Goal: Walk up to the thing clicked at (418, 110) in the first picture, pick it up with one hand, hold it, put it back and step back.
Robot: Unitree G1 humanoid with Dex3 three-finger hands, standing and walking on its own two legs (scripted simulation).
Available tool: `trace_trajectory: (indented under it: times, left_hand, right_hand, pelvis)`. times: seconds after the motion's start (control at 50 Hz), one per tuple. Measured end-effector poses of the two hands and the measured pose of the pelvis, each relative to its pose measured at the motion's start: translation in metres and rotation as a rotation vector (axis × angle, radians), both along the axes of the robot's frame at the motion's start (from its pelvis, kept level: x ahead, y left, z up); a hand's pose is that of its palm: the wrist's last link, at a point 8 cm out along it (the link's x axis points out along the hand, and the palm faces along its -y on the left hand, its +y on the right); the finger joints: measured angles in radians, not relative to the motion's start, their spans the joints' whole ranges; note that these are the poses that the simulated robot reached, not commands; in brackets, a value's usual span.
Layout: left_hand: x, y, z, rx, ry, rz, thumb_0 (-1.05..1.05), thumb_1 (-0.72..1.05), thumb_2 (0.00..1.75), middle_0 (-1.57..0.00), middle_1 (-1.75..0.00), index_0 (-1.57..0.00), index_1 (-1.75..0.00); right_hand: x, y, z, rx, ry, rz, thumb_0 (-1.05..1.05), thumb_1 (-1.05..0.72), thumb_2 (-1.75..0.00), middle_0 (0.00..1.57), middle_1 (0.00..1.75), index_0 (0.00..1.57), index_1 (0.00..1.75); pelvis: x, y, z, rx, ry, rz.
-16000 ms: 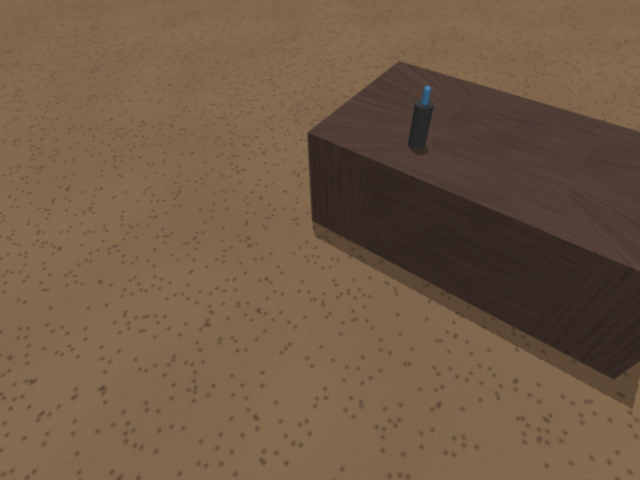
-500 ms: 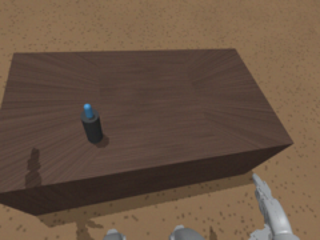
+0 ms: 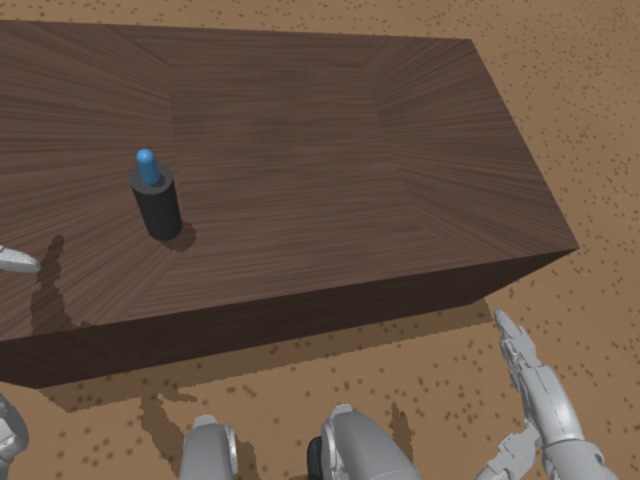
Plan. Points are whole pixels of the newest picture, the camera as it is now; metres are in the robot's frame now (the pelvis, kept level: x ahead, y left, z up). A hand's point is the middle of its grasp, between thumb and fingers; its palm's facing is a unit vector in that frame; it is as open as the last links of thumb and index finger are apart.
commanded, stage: approach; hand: left
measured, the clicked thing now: (156, 194) +0.54 +0.17 -0.12
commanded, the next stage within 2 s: close in in 0.24 s
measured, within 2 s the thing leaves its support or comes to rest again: neither
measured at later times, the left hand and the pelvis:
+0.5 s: hand (135, 222) +0.51 +0.21 -0.16, palm faces +0.15 -0.99 +0.05, open 14.5 cm; pelvis -0.03 -0.01 -0.11, yaw -3 degrees
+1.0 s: hand (159, 225) +0.50 +0.17 -0.14, palm faces +0.14 -0.99 +0.04, open 17.3 cm; pelvis -0.03 -0.01 -0.10, yaw -2 degrees
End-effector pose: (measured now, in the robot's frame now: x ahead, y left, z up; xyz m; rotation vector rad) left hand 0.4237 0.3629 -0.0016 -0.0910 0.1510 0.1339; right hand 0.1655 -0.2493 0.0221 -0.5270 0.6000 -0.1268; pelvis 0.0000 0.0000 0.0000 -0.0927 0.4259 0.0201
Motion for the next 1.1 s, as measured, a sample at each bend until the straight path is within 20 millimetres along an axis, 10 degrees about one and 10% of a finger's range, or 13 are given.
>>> trace_trajectory:
  times: [0.5,1.1]
  left_hand:
    - [0.059,-0.107,-0.160,0.041,-0.091,0.021,-0.01,-0.34,0.30,-0.35,-0.39,-0.37,-0.36]
    - [0.049,-0.148,-0.139,0.053,-0.088,-0.009,-0.01,-0.60,0.01,-0.11,-0.09,-0.13,-0.06]
  right_hand:
    - [-0.040,-0.003,-0.034,-0.168,-0.049,0.018,-0.01,0.52,-0.05,0.07,0.05,0.07,0.06]
    - [-0.038,-0.007,-0.001,-0.183,-0.110,0.006,-0.01,0.51,-0.05,0.07,0.05,0.07,0.06]
  pelvis:
    - [-0.034,-0.011,-0.106,-0.021,0.168,-0.046]
    - [-0.028,-0.011,-0.095,-0.012,0.132,-0.032]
